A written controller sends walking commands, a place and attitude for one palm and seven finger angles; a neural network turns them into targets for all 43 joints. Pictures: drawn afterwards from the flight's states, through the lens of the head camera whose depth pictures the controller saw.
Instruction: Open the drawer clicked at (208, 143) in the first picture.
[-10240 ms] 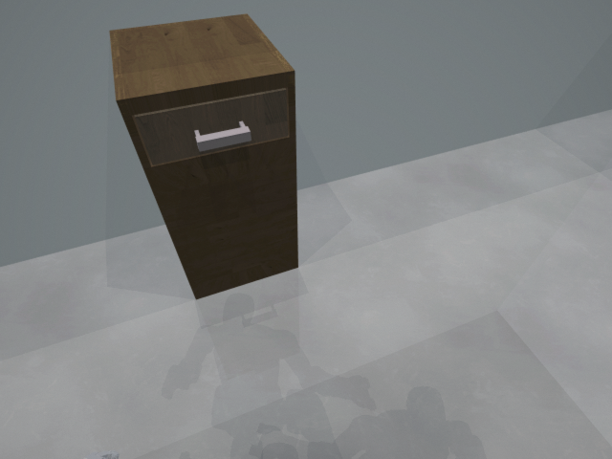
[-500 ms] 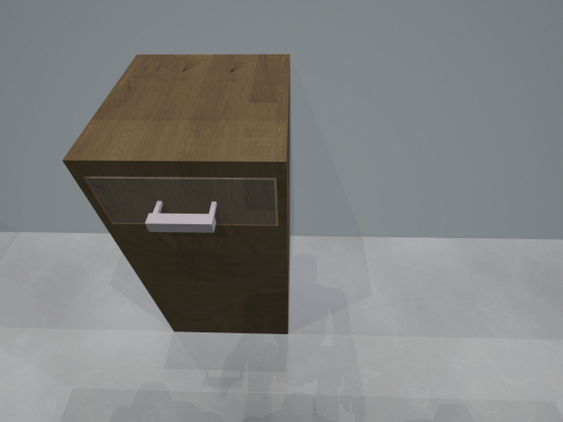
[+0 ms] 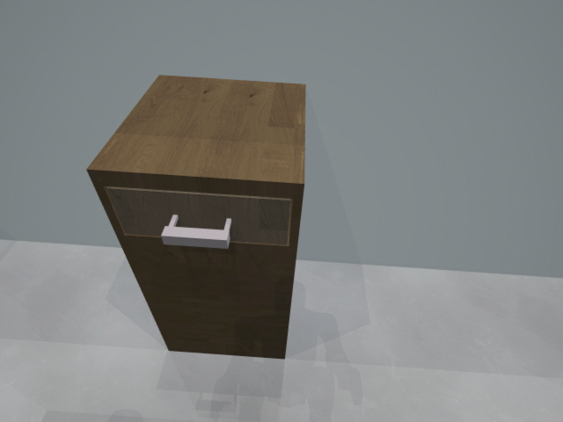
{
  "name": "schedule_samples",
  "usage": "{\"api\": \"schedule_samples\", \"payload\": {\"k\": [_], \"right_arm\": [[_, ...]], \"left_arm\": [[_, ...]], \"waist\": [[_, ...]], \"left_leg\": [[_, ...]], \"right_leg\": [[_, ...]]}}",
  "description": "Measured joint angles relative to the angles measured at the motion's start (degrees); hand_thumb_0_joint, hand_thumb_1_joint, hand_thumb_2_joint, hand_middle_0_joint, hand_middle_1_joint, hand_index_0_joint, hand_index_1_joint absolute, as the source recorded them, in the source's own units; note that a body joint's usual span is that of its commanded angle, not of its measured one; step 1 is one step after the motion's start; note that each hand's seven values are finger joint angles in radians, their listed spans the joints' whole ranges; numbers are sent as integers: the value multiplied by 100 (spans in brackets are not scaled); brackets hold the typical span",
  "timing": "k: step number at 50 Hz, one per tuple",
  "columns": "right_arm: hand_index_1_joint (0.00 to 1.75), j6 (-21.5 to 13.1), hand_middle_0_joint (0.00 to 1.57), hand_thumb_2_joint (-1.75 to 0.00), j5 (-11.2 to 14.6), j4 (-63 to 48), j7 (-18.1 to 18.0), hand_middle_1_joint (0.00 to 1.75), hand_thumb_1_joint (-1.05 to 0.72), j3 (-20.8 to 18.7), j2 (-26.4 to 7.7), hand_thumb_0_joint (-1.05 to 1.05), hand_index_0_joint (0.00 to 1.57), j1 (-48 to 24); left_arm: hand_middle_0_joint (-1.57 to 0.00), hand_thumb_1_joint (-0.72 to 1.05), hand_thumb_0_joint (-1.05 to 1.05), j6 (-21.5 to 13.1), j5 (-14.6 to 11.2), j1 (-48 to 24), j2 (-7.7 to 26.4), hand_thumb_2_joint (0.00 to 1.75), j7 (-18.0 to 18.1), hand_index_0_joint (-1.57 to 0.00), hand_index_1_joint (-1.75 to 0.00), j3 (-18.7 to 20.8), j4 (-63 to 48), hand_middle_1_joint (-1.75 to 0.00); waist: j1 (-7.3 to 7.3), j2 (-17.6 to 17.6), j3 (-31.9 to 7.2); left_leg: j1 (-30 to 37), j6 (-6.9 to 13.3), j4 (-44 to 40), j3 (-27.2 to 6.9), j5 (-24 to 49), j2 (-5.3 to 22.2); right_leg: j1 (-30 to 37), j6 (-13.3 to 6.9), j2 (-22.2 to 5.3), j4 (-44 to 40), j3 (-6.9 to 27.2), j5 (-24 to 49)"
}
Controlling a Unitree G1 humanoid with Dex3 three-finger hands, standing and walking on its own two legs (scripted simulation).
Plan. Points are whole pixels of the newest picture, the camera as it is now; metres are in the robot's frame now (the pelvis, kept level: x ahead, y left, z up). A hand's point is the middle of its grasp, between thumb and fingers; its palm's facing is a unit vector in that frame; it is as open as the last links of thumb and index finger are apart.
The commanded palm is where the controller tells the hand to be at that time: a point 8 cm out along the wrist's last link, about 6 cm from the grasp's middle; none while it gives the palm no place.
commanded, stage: come to a stop and stand still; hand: left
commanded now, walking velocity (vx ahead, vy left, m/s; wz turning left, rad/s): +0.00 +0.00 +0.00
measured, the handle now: (199, 229) +0.49 +0.21 -0.06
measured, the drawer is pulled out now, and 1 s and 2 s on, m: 0.00 0.00 0.00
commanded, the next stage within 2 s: look again from close up in 0.56 s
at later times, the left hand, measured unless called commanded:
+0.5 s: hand out of the picture -0.06 +0.19 -0.18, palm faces +0.02 -0.99 -0.16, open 7.4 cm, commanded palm none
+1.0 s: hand out of the picture -0.06 +0.18 -0.18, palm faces +0.03 -0.99 -0.14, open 7.4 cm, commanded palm none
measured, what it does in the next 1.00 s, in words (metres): stands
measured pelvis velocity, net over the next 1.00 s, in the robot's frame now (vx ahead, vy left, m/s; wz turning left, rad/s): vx -0.02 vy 0.04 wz -0.03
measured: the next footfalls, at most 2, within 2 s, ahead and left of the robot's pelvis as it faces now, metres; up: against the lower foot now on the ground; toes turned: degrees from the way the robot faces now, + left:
none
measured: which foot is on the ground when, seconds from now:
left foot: down 0.00-1.00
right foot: down 0.00-1.00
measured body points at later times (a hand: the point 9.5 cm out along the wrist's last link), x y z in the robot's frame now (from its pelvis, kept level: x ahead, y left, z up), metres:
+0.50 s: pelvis -0.03 +0.04 +0.00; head -0.03 +0.05 +0.45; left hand -0.06 +0.24 -0.16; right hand -0.08 -0.18 -0.16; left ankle -0.03 +0.10 -0.74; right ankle -0.01 -0.11 -0.74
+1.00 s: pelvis -0.02 +0.04 +0.00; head -0.03 +0.05 +0.45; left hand -0.06 +0.23 -0.16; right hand -0.04 -0.17 -0.16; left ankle -0.03 +0.10 -0.74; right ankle -0.01 -0.11 -0.74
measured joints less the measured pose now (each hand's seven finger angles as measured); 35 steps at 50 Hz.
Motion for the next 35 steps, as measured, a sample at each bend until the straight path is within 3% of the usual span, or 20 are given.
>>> {"api": "schedule_samples", "payload": {"k": [22, 35], "right_arm": [[30, 69, 20, -90, 12, 564, 52, 30, -91, 28, 217, 0, 20, 759], [30, 20, 20, -90, 19, 558, 30, 30, -91, -10, 358, 0, 20, 735]], "left_arm": [[-20, 91, 0, 88, 27, 163, -149, 90, -3, -20, -30, 11, 298, -30], [-20, 91, 0, 64, 53, 291, -350, 90, 25, -20, -30, 18, 414, -30]], "waist": [[-102, -34, 232], [-91, -16, 148]], "left_leg": [[-31, 313, -462, 195, 451, -318], [-80, 388, -477, 276, 464, -388]], "right_leg": [[-135, 287, -291, -303, 199, 445], [-241, 351, -358, -242, 287, 448]]}}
